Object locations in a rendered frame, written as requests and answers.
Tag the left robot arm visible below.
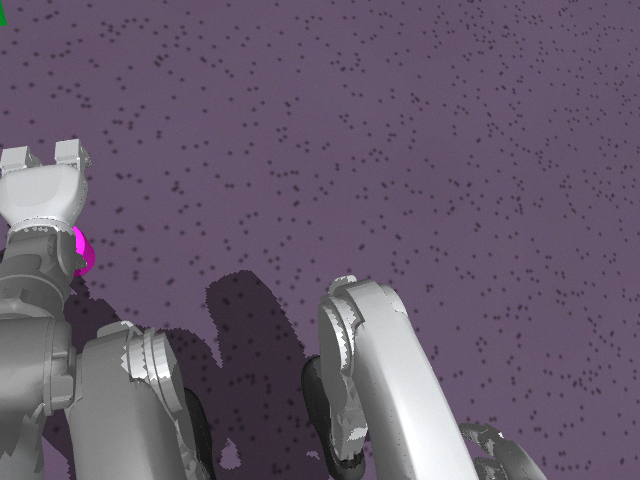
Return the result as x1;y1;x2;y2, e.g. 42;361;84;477
0;218;77;480

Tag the left robot foot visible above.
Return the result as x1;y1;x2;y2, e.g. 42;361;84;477
184;388;217;480

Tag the right robot foot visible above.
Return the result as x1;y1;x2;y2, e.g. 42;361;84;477
301;356;365;480

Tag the left robot hand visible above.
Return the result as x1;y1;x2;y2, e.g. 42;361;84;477
0;139;91;270

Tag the right robot hand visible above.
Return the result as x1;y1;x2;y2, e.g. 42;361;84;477
459;423;547;480

